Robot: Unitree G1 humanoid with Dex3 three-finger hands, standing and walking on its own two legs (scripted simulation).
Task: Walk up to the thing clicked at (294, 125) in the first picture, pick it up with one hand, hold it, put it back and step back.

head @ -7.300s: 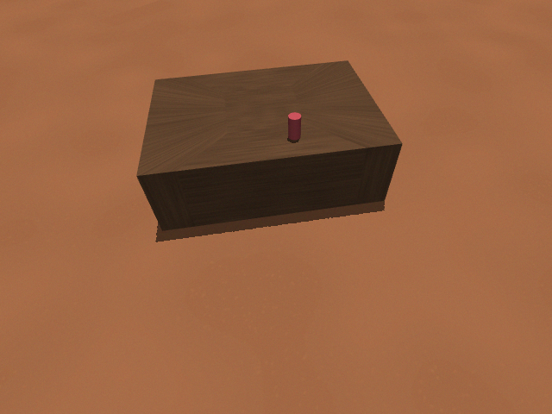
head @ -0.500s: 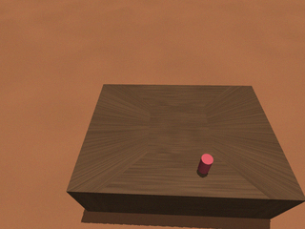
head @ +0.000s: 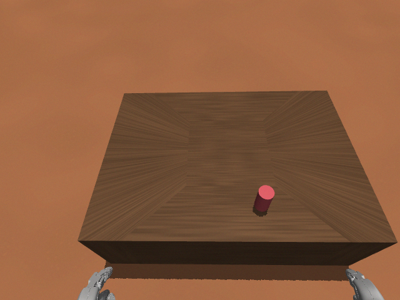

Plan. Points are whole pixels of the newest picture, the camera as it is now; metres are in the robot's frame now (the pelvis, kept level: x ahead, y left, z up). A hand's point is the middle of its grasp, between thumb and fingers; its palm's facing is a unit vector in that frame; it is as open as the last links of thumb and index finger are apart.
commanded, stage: go down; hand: right
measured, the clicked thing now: (263, 198) +0.49 -0.19 -0.35
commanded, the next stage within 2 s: none
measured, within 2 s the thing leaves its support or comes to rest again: neither
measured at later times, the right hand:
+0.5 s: hand out of the picture +0.15 -0.25 -0.13, palm faces +0.01 +0.94 -0.33, open 17.4 cm
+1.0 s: hand (351, 271) +0.21 -0.29 -0.11, palm faces +0.12 +0.94 -0.31, open 17.4 cm
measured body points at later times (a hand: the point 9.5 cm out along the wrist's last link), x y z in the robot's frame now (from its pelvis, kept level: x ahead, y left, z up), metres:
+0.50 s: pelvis +0.01 -0.01 -0.03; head +0.05 -0.02 +0.42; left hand +0.17 +0.24 -0.11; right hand +0.15 -0.30 -0.10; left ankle +0.01 +0.14 -0.72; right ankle -0.02 -0.12 -0.72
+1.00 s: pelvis -0.01 +0.00 -0.04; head +0.03 -0.03 +0.41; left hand +0.15 +0.24 -0.12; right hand +0.20 -0.34 -0.09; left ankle +0.01 +0.14 -0.72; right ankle -0.02 -0.12 -0.72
